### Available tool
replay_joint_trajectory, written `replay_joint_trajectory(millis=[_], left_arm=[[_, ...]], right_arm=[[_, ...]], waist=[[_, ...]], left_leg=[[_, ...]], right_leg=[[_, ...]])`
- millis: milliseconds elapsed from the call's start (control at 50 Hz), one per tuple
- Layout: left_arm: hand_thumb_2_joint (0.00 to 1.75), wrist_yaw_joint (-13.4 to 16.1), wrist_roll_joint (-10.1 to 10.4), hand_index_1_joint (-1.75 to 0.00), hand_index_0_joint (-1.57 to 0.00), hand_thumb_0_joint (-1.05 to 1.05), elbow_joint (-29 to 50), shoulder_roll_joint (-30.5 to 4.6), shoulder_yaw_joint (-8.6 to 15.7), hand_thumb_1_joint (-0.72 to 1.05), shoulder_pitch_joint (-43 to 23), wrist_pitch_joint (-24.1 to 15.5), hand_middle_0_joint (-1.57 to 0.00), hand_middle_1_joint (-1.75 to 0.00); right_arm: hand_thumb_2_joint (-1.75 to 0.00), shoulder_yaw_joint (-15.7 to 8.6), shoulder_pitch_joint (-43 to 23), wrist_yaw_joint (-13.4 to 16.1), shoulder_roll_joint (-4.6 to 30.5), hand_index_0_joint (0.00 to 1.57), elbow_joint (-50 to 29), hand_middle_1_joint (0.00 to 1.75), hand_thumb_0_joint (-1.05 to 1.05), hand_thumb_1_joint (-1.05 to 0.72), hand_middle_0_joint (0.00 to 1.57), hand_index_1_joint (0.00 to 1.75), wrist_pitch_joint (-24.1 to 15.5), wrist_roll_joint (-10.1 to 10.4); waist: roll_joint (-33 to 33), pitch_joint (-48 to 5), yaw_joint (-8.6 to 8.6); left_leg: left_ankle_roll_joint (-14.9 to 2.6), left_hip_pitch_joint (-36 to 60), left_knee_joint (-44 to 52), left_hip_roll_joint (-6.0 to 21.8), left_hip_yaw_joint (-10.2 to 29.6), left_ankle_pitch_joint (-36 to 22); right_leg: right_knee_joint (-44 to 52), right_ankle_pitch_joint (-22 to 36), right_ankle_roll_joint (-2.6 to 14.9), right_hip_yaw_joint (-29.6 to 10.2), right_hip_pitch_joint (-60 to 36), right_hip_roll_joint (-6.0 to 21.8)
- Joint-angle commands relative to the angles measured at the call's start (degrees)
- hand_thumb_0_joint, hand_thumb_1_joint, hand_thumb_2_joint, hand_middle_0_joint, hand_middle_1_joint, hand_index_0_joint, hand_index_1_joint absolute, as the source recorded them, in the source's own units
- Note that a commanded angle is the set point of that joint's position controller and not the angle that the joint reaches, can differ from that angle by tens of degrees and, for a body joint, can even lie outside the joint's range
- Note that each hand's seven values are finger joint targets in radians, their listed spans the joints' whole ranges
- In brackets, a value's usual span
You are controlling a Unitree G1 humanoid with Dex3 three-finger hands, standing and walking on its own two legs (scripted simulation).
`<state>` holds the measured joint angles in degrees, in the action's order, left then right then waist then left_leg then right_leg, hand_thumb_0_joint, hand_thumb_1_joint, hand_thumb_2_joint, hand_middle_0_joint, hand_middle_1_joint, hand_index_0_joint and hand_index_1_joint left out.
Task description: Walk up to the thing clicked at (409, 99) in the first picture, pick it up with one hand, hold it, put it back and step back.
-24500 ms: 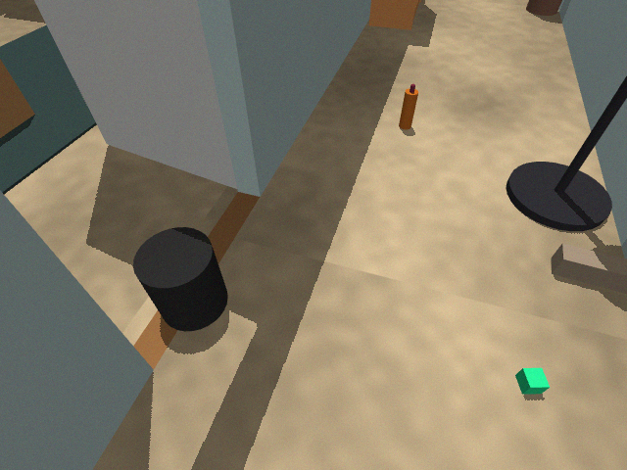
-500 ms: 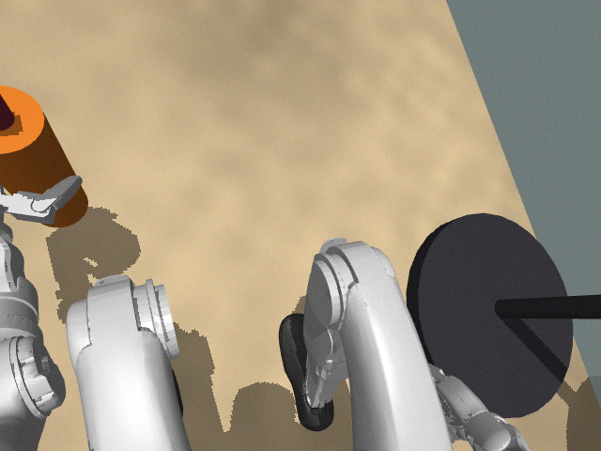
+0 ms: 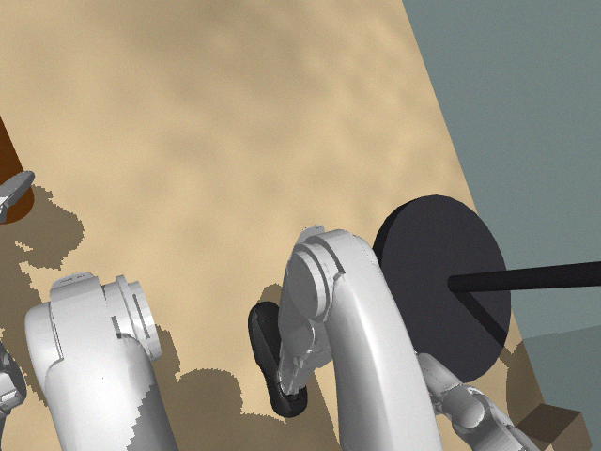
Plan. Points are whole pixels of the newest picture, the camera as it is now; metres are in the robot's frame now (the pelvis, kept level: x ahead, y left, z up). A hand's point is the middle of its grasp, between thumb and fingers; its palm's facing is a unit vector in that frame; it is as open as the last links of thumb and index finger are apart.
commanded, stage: lower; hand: left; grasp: from the side
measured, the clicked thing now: out of the picture +0.46 +0.28 -0.13
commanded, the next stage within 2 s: loosen in 0.68 s
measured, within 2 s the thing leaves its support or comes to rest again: rests again in 0.68 s
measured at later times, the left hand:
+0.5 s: hand out of the picture +0.46 +0.27 -0.16, palm faces +0.26 -0.97 -0.02, open 10.1 cm
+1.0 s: hand out of the picture +0.46 +0.27 -0.16, palm faces +0.28 -0.96 +0.01, open 10.0 cm
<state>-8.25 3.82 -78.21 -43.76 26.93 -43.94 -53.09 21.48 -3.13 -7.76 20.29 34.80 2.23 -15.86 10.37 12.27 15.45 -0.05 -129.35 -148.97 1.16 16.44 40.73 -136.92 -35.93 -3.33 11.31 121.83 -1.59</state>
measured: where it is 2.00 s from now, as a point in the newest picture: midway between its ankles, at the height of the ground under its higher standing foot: (214, 412)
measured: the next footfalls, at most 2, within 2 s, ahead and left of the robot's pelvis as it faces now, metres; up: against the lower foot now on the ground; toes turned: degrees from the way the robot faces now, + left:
none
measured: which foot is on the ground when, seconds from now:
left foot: down 0.00-1.00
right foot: down 0.00-1.00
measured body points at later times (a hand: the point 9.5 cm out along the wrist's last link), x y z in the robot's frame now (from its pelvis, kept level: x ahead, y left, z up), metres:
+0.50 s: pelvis +0.00 +0.00 +0.00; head +0.24 +0.17 +0.33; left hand +0.44 +0.32 -0.15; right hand +0.13 -0.25 -0.05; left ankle +0.08 +0.12 -0.26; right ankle +0.13 -0.12 -0.26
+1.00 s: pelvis -0.01 +0.00 +0.00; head +0.24 +0.18 +0.33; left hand +0.44 +0.32 -0.16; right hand +0.14 -0.25 -0.04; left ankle +0.08 +0.12 -0.26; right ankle +0.13 -0.12 -0.26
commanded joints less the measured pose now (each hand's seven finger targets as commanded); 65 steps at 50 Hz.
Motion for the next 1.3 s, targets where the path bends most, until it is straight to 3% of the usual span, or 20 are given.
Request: replay_joint_trajectory(millis=[0, 160, 180, 240, 320, 440, 460, 480, 500, 540, 680, 740, 780, 840, 880, 1040, 1120, 1160, 1260, 1280], left_arm=[[1.23, 1.51, 0.12, -1.40, -1.30, 0.00, 8.09, -9.01, -0.25, 0.16, -16.30, -5.14, -1.28, -1.40], [1.23, 3.44, -0.80, -1.38, -1.28, 0.00, 6.15, -10.96, -1.25, 0.20, -17.11, -6.47, -1.26, -1.38], [1.24, 3.48, -0.73, -1.38, -1.29, 0.00, 5.35, -10.17, -1.90, 0.23, -17.34, -6.70, -1.27, -1.39], [1.24, 3.76, -0.09, -1.38, -1.29, 0.00, 6.30, -11.43, -1.24, 0.21, -16.92, -7.17, -1.27, -1.39], [1.24, 4.17, 0.78, -1.38, -1.27, 0.00, 4.74, -11.11, -1.15, 0.22, -15.99, -7.52, -1.25, -1.39], [1.26, 4.20, 0.24, -1.38, -1.28, 0.00, 5.02, -11.79, -2.24, 0.25, -16.38, -8.39, -1.26, -1.39], [1.25, 4.33, 0.40, -1.37, -1.27, 0.00, 5.10, -13.16, -0.99, 0.23, -15.46, -8.48, -1.26, -1.38], [1.24, 4.08, 0.24, -1.36, -1.26, 0.00, 4.81, -12.34, -2.12, 0.25, -15.97, -8.60, -1.24, -1.37], [1.23, 4.25, 0.50, -1.36, -1.26, 0.00, 4.33, -12.47, -1.22, 0.23, -14.89, -8.53, -1.24, -1.37], [1.24, 4.27, 0.45, -1.37, -1.27, 0.00, 4.03, -12.54, -1.90, 0.23, -15.73, -8.70, -1.25, -1.37], [1.24, 4.67, -0.10, -1.35, -1.26, 0.00, 4.97, -12.77, -2.20, 0.26, -15.06, -9.43, -1.24, -1.36], [1.24, 5.14, 0.08, -1.35, -1.26, 0.00, 3.71, -12.46, -2.10, 0.26, -14.74, -9.45, -1.24, -1.36], [1.15, 5.43, -0.13, -1.31, -1.31, 0.00, 3.00, -13.06, -1.80, 0.21, -14.19, -9.61, -1.29, -1.32], [0.91, 5.64, 0.67, -1.07, -1.10, 0.00, 4.85, -13.22, -1.60, 0.03, -15.40, -10.23, -1.07, -1.08], [0.75, 5.37, 1.72, -0.93, -1.03, 0.00, 4.28, -12.40, -1.37, -0.02, -15.65, -10.50, -1.00, -0.95], [0.32, 4.21, 1.11, -0.46, -0.58, 0.00, 3.55, -13.04, -2.34, -0.37, -14.69, -10.39, -0.57, -0.47], [0.26, 4.13, 2.01, -0.41, -0.52, 0.00, 2.69, -13.13, -1.44, -0.50, -13.72, -10.02, -0.51, -0.41], [0.25, 4.09, 2.45, -0.38, -0.48, 0.00, 3.16, -12.51, -1.57, -0.49, -14.36, -10.05, -0.48, -0.38], [0.18, 3.82, 2.02, -0.26, -0.36, 0.00, 3.68, -13.59, -1.95, -0.50, -15.10, -10.43, -0.36, -0.27], [0.24, 3.75, 1.99, -0.27, -0.30, 0.00, 2.55, -12.74, -1.67, -0.44, -13.50, -10.25, -0.30, -0.27]], right_arm=[[-0.90, -4.68, 5.25, 0.96, 19.23, 0.20, -0.88, 0.30, 0.00, -0.91, 0.20, 0.30, 0.42, -1.06], [-0.90, -2.83, 2.50, 0.97, 20.04, 0.20, -2.07, 0.30, 0.00, -0.90, 0.20, 0.30, 0.94, -1.80], [-0.90, -2.53, 2.19, 0.95, 20.06, 0.20, -2.27, 0.30, 0.00, -0.90, 0.20, 0.30, 0.90, -1.89], [-0.90, -2.03, 2.01, 0.95, 20.07, 0.20, -2.33, 0.30, 0.00, -0.90, 0.20, 0.30, 0.88, -2.20], [-0.90, -1.23, 2.22, 0.99, 20.05, 0.20, -2.48, 0.30, 0.00, -0.90, 0.20, 0.30, 0.81, -2.40], [-0.90, -0.61, 0.87, 1.25, 20.33, 0.20, -2.32, 0.30, 0.00, -0.90, 0.20, 0.30, 0.64, -2.80], [-0.90, -0.46, 1.25, 1.25, 20.36, 0.20, -2.52, 0.30, 0.00, -0.90, 0.20, 0.30, 0.75, -2.83], [-0.90, -0.31, 0.78, 1.24, 20.35, 0.20, -2.61, 0.30, 0.00, -0.90, 0.20, 0.30, 0.83, -2.90], [-0.90, -0.37, 0.91, 1.23, 20.43, 0.20, -2.63, 0.30, 0.00, -0.90, 0.20, 0.30, 0.92, -2.85], [-0.90, -0.19, 0.27, 1.21, 20.56, 0.20, -2.73, 0.30, 0.00, -0.90, 0.20, 0.30, 0.90, -2.88], [-0.90, 0.16, -0.33, 1.31, 21.00, 0.20, -2.59, 0.30, 0.00, -0.89, 0.20, 0.30, 1.09, -3.41], [-0.90, 0.49, -0.50, 1.22, 21.05, 0.20, -2.81, 0.30, 0.00, -0.89, 0.20, 0.30, 1.17, -3.43], [-0.90, 0.62, -1.28, 1.20, 21.11, 0.20, -2.84, 0.30, 0.00, -0.91, 0.20, 0.30, 1.26, -3.54], [-0.89, 0.82, -1.07, 1.11, 21.15, 0.20, -3.05, 0.30, 0.00, -0.91, 0.20, 0.30, 1.19, -3.73], [-0.89, 0.99, -0.90, 1.06, 21.18, 0.20, -3.06, 0.30, 0.00, -0.91, 0.20, 0.30, 0.94, -3.63], [-0.90, 0.97, -1.57, 1.42, 21.43, 0.20, -2.91, 0.30, 0.00, -0.91, 0.20, 0.30, 0.96, -3.53], [-0.90, 1.15, -1.77, 1.37, 21.36, 0.20, -3.37, 0.30, 0.00, -0.92, 0.20, 0.30, 1.06, -3.38], [-0.90, 1.30, -1.57, 1.38, 21.22, 0.20, -3.28, 0.30, 0.00, -0.92, 0.20, 0.30, 0.87, -3.51], [-0.90, 1.26, -1.89, 1.43, 21.15, 0.20, -3.16, 0.30, 0.00, -0.92, 0.20, 0.30, 0.75, -3.50], [-0.90, 1.11, -1.33, 1.47, 21.29, 0.20, -3.24, 0.30, 0.00, -0.90, 0.20, 0.30, 0.83, -3.52]], waist=[[-27.49, -35.58, 5.41], [-28.68, -31.37, 6.20], [-28.46, -30.09, 6.96], [-27.43, -31.55, 6.33], [-26.20, -32.74, 6.93], [-27.40, -30.71, 7.24], [-27.44, -31.96, 6.59], [-28.42, -31.18, 7.04], [-28.05, -31.09, 6.75], [-27.83, -30.41, 7.34], [-29.24, -30.57, 7.53], [-28.41, -28.93, 8.00], [-28.46, -28.41, 7.75], [-28.19, -29.77, 7.79], [-27.48, -30.00, 8.47], [-28.65, -28.70, 7.79], [-27.23, -28.61, 7.49], [-26.70, -28.89, 8.19], [-27.36, -28.59, 7.80], [-27.42, -29.04, 8.02]], left_leg=[[1.06, 24.89, 17.87, 2.24, -3.71, -9.63], [1.43, 24.54, 19.00, 2.57, -1.87, -6.39], [1.31, 23.95, 19.14, 2.57, -1.63, -5.30], [1.02, 23.85, 17.80, 2.46, -2.27, -6.11], [0.69, 23.54, 16.73, 2.29, -2.36, -7.90], [0.96, 23.82, 17.15, 2.63, -1.72, -7.56], [1.04, 24.43, 17.13, 2.64, -1.70, -8.32], [1.23, 24.72, 17.55, 2.73, -1.42, -8.23], [1.26, 24.78, 17.68, 2.82, -1.15, -8.15], [1.12, 23.86, 17.50, 2.77, -1.22, -6.80], [1.74, 27.26, 17.86, 3.27, -0.07, -9.99], [1.51, 25.65, 18.12, 3.17, 0.13, -8.23], [1.60, 25.96, 18.12, 3.34, 0.33, -7.87], [1.42, 25.98, 17.49, 3.14, -0.15, -8.43], [1.21, 25.22, 17.12, 2.92, -0.13, -7.90], [1.65, 26.01, 17.97, 3.23, 0.28, -8.31], [1.28, 24.43, 17.51, 3.08, -0.13, -7.47], [1.03, 24.30, 17.07, 2.99, -0.32, -7.61], [1.07, 24.28, 17.22, 3.07, -0.22, -6.64], [1.30, 25.31, 17.49, 3.15, 0.13, -7.58]], right_leg=[[9.82, 11.25, 4.04, 5.07, -18.32, -2.29], [9.38, 9.11, 3.98, 6.13, -16.00, -2.38], [9.45, 8.50, 3.87, 6.40, -15.60, -2.35], [10.18, 9.49, 3.62, 6.08, -17.61, -2.79], [10.71, 11.18, 3.38, 6.32, -19.97, -3.20], [10.34, 11.06, 3.49, 6.76, -19.13, -3.33], [10.39, 11.38, 3.57, 6.88, -19.96, -3.49], [10.21, 11.26, 3.59, 7.10, -19.53, -3.41], [10.06, 11.19, 3.64, 7.17, -19.32, -3.47], [10.35, 10.34, 3.68, 7.26, -18.91, -3.57], [9.47, 12.86, 3.64, 7.73, -19.01, -3.52], [9.81, 11.64, 3.54, 8.18, -18.76, -3.53], [9.78, 11.21, 3.54, 8.09, -18.01, -3.60], [10.20, 11.96, 3.48, 7.93, -19.51, -3.79], [10.52, 11.83, 3.36, 8.16, -19.90, -3.91], [10.03, 11.68, 3.71, 8.34, -18.54, -3.84], [10.65, 11.16, 3.68, 8.26, -19.42, -4.11], [11.01, 11.59, 3.50, 8.16, -20.11, -4.17], [10.82, 10.69, 3.65, 8.18, -19.30, -4.24], [10.60, 11.36, 3.61, 8.44, -19.67, -4.11]])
